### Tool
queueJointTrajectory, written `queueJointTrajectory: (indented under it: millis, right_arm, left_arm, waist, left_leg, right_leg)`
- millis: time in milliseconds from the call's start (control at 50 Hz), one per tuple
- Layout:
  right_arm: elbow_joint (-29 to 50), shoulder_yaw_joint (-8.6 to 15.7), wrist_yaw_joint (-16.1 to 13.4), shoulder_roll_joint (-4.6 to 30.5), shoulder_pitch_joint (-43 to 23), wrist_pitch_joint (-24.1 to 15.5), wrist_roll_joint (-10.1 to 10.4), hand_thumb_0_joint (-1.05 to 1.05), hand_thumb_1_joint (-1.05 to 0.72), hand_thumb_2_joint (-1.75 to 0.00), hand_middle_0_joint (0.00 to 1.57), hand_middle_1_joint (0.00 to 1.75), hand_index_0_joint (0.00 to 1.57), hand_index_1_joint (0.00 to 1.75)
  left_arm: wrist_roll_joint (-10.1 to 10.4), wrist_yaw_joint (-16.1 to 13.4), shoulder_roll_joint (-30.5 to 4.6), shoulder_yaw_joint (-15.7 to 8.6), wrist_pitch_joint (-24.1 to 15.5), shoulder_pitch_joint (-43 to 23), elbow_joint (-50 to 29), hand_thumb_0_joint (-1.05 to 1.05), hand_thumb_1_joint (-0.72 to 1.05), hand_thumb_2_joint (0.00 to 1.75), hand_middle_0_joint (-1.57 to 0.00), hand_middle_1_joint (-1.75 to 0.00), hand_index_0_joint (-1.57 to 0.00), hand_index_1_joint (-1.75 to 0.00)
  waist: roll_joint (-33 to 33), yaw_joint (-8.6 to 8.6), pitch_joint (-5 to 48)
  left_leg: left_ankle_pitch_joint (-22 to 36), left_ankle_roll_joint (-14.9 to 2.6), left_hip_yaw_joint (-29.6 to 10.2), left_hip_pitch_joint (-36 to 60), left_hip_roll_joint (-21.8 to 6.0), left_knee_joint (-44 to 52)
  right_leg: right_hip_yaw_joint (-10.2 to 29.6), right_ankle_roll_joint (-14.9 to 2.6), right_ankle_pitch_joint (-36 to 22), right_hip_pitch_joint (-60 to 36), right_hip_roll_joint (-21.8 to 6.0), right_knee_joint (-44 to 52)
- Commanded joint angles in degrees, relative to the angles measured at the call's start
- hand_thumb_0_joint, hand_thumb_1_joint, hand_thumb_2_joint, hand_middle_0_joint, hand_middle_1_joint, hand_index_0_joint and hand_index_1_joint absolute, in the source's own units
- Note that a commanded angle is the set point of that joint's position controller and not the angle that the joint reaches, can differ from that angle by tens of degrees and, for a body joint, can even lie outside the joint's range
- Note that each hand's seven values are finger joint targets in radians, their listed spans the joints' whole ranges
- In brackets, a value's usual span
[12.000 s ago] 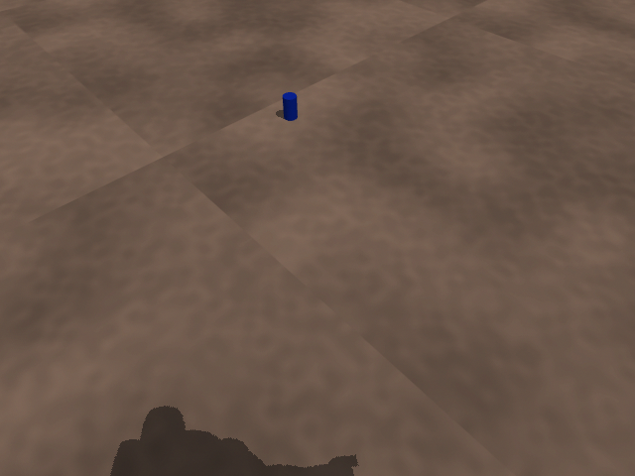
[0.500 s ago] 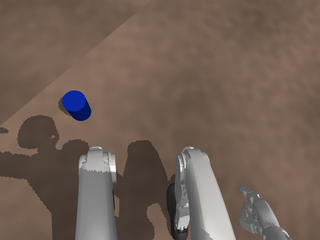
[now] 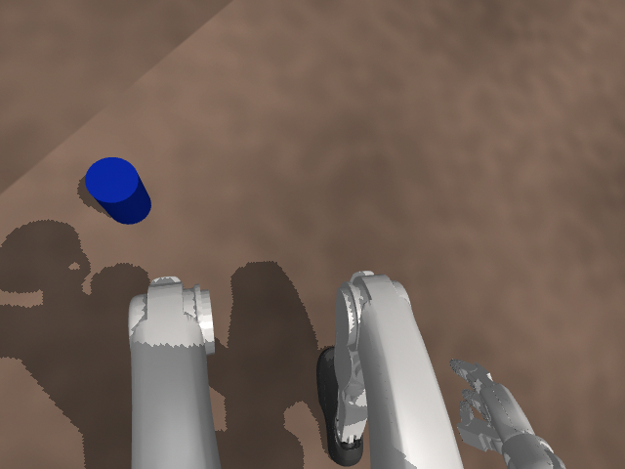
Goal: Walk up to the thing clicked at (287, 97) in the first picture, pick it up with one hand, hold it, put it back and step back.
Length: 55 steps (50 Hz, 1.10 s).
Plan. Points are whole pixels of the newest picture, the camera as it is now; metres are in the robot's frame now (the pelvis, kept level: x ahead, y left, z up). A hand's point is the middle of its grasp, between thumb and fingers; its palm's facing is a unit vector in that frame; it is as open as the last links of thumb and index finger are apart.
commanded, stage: go down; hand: left
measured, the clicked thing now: (121, 193) +0.50 +0.28 -0.31
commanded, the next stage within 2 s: approach in 0.60 s
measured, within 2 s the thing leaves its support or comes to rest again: neither
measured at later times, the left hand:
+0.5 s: hand out of the picture +0.40 +0.45 +0.01, palm faces +0.23 -0.97 -0.06, open 17.4 cm
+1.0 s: hand out of the picture +0.40 +0.44 -0.07, palm faces +0.29 -0.96 -0.02, open 17.3 cm
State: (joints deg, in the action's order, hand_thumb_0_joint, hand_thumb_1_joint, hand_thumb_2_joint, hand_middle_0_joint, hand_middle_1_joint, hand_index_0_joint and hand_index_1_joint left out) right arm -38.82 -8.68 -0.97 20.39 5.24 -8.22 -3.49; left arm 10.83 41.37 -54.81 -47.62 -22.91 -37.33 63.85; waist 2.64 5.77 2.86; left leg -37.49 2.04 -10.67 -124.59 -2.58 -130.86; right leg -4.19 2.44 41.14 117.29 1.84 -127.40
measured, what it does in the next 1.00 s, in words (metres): stands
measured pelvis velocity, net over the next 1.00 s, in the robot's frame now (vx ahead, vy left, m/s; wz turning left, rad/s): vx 0.00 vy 0.01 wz -0.05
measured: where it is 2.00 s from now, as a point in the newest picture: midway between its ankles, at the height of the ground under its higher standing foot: (267, 432)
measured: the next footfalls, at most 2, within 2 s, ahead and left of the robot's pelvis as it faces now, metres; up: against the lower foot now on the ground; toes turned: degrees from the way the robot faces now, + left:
none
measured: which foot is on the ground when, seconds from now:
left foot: down 0.00-1.00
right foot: down 0.00-1.00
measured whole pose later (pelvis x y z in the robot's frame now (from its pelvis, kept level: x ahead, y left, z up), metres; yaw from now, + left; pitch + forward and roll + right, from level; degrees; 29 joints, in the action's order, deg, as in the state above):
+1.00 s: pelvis +0.00 +0.01 -0.03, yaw -3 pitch +27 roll -11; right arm -35.7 -14.0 0.4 22.0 2.4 -6.3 -6.3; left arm 12.1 38.9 -60.3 -47.9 -28.2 -39.5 73.9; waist 5.8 7.6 -2.9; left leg -38.4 1.6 -13.7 -128.7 -2.6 -138.4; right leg -5.9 3.3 41.1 120.2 3.4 -132.6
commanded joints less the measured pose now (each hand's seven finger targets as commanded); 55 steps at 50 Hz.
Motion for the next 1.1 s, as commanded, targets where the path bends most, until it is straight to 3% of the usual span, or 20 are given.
queueJointTrajectory:
  millis: [0, 80, 220, 260, 300, 420, 560, 620, 660, 680, 720, 740, 800, 840, 860, 880, 900, 940, 980, 1080]
  right_arm:
    - [2.9, 4.9, -0.9, 14.5, 7.3, -1.1, 0.3, 0.00, -0.90, -0.90, 0.20, 0.30, 0.20, 0.30]
    - [3.4, 4.9, -1.0, 14.8, 6.9, -1.1, 0.6, 0.00, -0.90, -0.90, 0.20, 0.30, 0.20, 0.30]
    - [3.3, 4.2, -0.9, 14.7, 7.7, -0.8, 0.6, 0.00, -0.90, -0.90, 0.20, 0.30, 0.20, 0.30]
    - [3.5, 4.1, -0.9, 14.9, 7.3, -0.8, 0.6, 0.00, -0.90, -0.90, 0.20, 0.30, 0.20, 0.30]
    - [3.6, 4.0, -0.9, 15.2, 7.2, -0.7, 0.4, 0.00, -0.90, -0.90, 0.20, 0.30, 0.20, 0.30]
    - [3.6, 3.6, -0.9, 15.7, 7.1, -0.6, 0.3, 0.00, -0.90, -0.90, 0.20, 0.30, 0.20, 0.30]
    - [3.8, 2.7, -0.9, 15.8, 6.7, -0.3, -0.1, 0.00, -0.90, -0.90, 0.20, 0.30, 0.20, 0.30]
    - [4.1, 2.6, -0.8, 16.2, 6.4, -0.2, 0.0, 0.00, -0.90, -0.90, 0.20, 0.30, 0.20, 0.30]
    - [4.2, 2.4, -0.9, 16.2, 6.3, 0.0, -0.1, 0.00, -0.90, -0.90, 0.20, 0.30, 0.20, 0.30]
    - [4.3, 2.4, -0.8, 16.0, 6.2, -0.1, -0.1, 0.00, -0.91, -0.90, 0.20, 0.30, 0.20, 0.30]
    - [4.3, 2.1, -0.8, 16.3, 6.0, 0.0, -0.1, 0.00, -0.90, -0.89, 0.20, 0.30, 0.20, 0.30]
    - [4.5, 1.9, -0.8, 16.4, 5.8, 0.1, -0.2, 0.00, -0.90, -0.89, 0.20, 0.30, 0.20, 0.30]
    - [4.6, 1.3, -0.5, 16.2, 5.3, 0.3, -0.7, 0.00, -0.90, -0.89, 0.20, 0.30, 0.20, 0.30]
    - [4.9, 0.8, -0.2, 16.1, 5.0, 0.6, -1.3, 0.00, -0.90, -0.89, 0.20, 0.30, 0.20, 0.30]
    - [5.2, 0.8, -0.1, 16.3, 4.7, 0.7, -1.6, 0.00, -0.90, -0.89, 0.20, 0.30, 0.20, 0.30]
    - [5.5, 0.7, 0.1, 16.3, 4.3, 0.8, -1.9, 0.00, -0.89, -0.89, 0.20, 0.30, 0.20, 0.30]
    - [5.5, 0.6, 0.2, 16.6, 4.4, 0.9, -2.4, 0.00, -0.90, -0.89, 0.20, 0.30, 0.20, 0.30]
    - [5.5, 0.1, 0.6, 16.6, 3.6, 1.0, -3.3, 0.00, -0.89, -0.89, 0.20, 0.30, 0.20, 0.30]
    - [5.4, -0.5, 0.9, 17.2, 2.9, 1.4, -4.0, 0.00, -0.89, -0.89, 0.20, 0.30, 0.20, 0.30]
    - [6.0, -3.1, 1.6, 18.3, 0.2, 3.5, -6.5, 0.00, -0.90, -0.89, 0.20, 0.30, 0.20, 0.30]
  left_arm:
    - [2.1, 0.1, -25.4, -3.5, -3.5, -11.8, -12.5, 0.00, -0.48, 0.05, -0.02, -0.09, -0.05, -0.06]
    - [2.4, 0.0, -26.4, -3.8, -3.2, -12.0, -14.1, 0.00, -0.48, 0.06, -0.01, -0.09, -0.04, -0.06]
    - [3.7, 0.7, -25.7, -4.7, -2.8, -9.5, -11.7, 0.00, -0.52, 0.05, -0.02, -0.09, -0.05, -0.06]
    - [3.8, 1.0, -26.5, -4.9, -3.0, -9.8, -12.1, 0.00, -0.52, 0.04, -0.02, -0.08, -0.05, -0.05]
    - [3.9, 1.3, -25.6, -4.7, -3.0, -9.7, -11.3, 0.00, -0.50, 0.04, -0.02, -0.08, -0.05, -0.05]
    - [3.9, 1.9, -29.0, -5.9, -3.7, -11.7, -12.8, 0.00, -0.50, 0.03, -0.02, -0.08, -0.05, -0.05]
    - [4.0, 2.1, -30.1, -6.6, -3.8, -11.1, -11.2, 0.00, -0.50, 0.05, -0.02, -0.08, -0.05, -0.06]
    - [3.8, 2.1, -31.8, -7.3, -3.8, -11.1, -11.5, 0.00, -0.48, 0.05, -0.02, -0.09, -0.05, -0.06]
    - [3.9, 2.3, -29.8, -6.4, -3.5, -10.2, -9.6, 0.00, -0.48, 0.05, -0.02, -0.09, -0.05, -0.06]
    - [4.3, 2.3, -29.4, -6.5, -3.4, -9.7, -9.8, 0.00, -0.47, 0.07, -0.06, -0.10, -0.05, -0.10]
    - [4.4, 2.1, -31.2, -7.4, -3.6, -10.2, -9.2, 0.00, -0.49, 0.00, -0.05, -0.09, -0.07, -0.07]
    - [4.4, 2.0, -30.3, -7.4, -3.6, -9.2, -7.5, 0.00, -0.48, 0.00, -0.04, -0.09, -0.06, -0.06]
    - [3.7, 0.7, -26.6, -4.8, -3.9, -9.4, -2.3, 0.00, -0.50, 0.01, -0.04, -0.10, -0.07, -0.08]
    - [3.3, -0.7, -25.8, -4.3, -5.0, -9.6, -0.5, 0.00, -0.52, 0.02, -0.04, -0.10, -0.06, -0.08]
    - [2.9, -1.2, -24.3, -3.0, -5.6, -10.8, 0.5, 0.00, -0.52, 0.02, -0.04, -0.11, -0.06, -0.08]
    - [2.8, -1.7, -23.7, -2.5, -6.5, -10.7, 0.7, 0.00, -0.52, 0.02, -0.04, -0.10, -0.06, -0.07]
    - [2.6, -2.0, -22.2, -1.4, -7.4, -11.5, 1.1, 0.00, -0.51, 0.03, -0.04, -0.10, -0.06, -0.08]
    - [2.0, -2.9, -21.1, -0.1, -9.6, -11.3, 2.7, 0.00, -0.49, 0.03, -0.04, -0.09, -0.06, -0.07]
    - [1.8, -3.5, -21.5, 0.3, -12.5, -13.0, 1.7, 0.00, -0.50, 0.02, -0.04, -0.10, -0.06, -0.07]
    - [0.7, -7.0, -26.6, -2.7, -19.0, -13.5, 0.5, 0.00, -0.55, 0.03, -0.05, -0.12, -0.07, -0.10]
  waist:
    - [-19.5, -2.06, 36.6]
    - [-20.4, -2.03, 35.8]
    - [-18.0, -1.35, 35.6]
    - [-19.0, -1.73, 35.5]
    - [-18.9, -1.06, 34.7]
    - [-20.1, -0.91, 35.3]
    - [-20.0, -0.65, 34.6]
    - [-21.0, -1.33, 34.5]
    - [-20.1, -0.19, 33.1]
    - [-19.3, -0.50, 33.4]
    - [-19.9, -0.59, 33.0]
    - [-19.6, -0.31, 32.0]
    - [-16.9, 1.74, 27.9]
    - [-14.8, 1.72, 27.6]
    - [-14.6, 2.69, 26.6]
    - [-13.9, 2.55, 26.5]
    - [-14.2, 3.81, 26.4]
    - [-13.4, 4.03, 26.1]
    - [-15.3, 4.64, 26.9]
    - [-21.5, 3.53, 29.0]
  left_leg:
    - [5.2, -2.81, 4.8, 31.3, -0.8, 16.4]
    - [2.9, -2.81, 4.6, 30.7, -0.7, 16.7]
    - [7.8, -3.13, 4.7, 29.2, -0.6, 14.3]
    - [7.9, -3.08, 4.6, 29.8, -0.7, 14.3]
    - [7.7, -3.06, 4.1, 29.9, -0.9, 14.1]
    - [7.0, -3.10, 4.1, 29.5, -0.9, 13.5]
    - [6.9, -3.05, 4.0, 28.9, -0.9, 12.9]
    - [5.9, -2.91, 3.6, 29.1, -1.0, 13.5]
    - [5.9, -3.00, 3.6, 28.1, -1.0, 13.0]
    - [6.0, -3.13, 3.8, 27.4, -0.9, 12.7]
    - [6.3, -3.12, 3.6, 27.3, -1.0, 12.4]
    - [6.6, -2.99, 3.1, 27.6, -1.1, 12.4]
    - [4.9, -3.16, 2.6, 24.5, -1.1, 10.9]
    - [4.3, -3.30, 2.8, 23.0, -1.2, 9.5]
    - [3.5, -3.36, 2.8, 22.4, -1.2, 9.0]
    - [2.7, -3.39, 2.9, 21.7, -1.3, 8.6]
    - [3.3, -3.32, 2.7, 22.1, -1.4, 7.8]
    - [3.2, -3.26, 2.8, 21.2, -1.6, 6.3]
    - [4.3, -2.83, 2.1, 22.8, -1.8, 5.6]
    - [10.2, -1.55, 0.9, 28.5, -2.5, 3.8]
  right_leg:
    - [-4.0, -4.82, -7.3, -11.9, 1.2, 12.2]
    - [-4.2, -4.84, -5.9, -10.7, 1.3, 12.2]
    - [-4.3, -4.55, -9.2, -12.7, 1.3, 11.8]
    - [-4.4, -4.67, -9.2, -11.6, 1.4, 11.1]
    - [-4.7, -4.65, -9.2, -11.1, 1.4, 10.8]
    - [-4.7, -4.58, -8.5, -11.4, 1.6, 10.6]
    - [-5.0, -4.52, -8.5, -11.5, 1.9, 10.1]
    - [-5.3, -4.65, -7.7, -10.8, 1.9, 9.6]
    - [-5.5, -4.46, -8.0, -11.1, 1.9, 9.7]
    - [-5.3, -4.36, -8.2, -11.8, 1.9, 10.0]
    - [-5.5, -4.44, -8.3, -11.1, 2.1, 9.4]
    - [-6.0, -4.48, -8.4, -10.0, 2.1, 8.7]
    - [-6.5, -4.44, -7.3, -8.2, 2.3, 8.2]
    - [-6.6, -4.24, -7.1, -9.4, 2.5, 8.5]
    - [-6.7, -4.10, -6.7, -9.2, 2.6, 8.7]
    - [-6.7, -4.08, -6.1, -9.3, 2.8, 8.7]
    - [-7.1, -3.97, -6.8, -9.4, 2.8, 8.4]
    - [-7.2, -3.79, -6.9, -10.0, 3.1, 7.7]
    - [-7.8, -3.88, -7.9, -9.6, 3.1, 6.1]
    - [-8.7, -4.05, -11.1, -9.4, 3.4, 2.2]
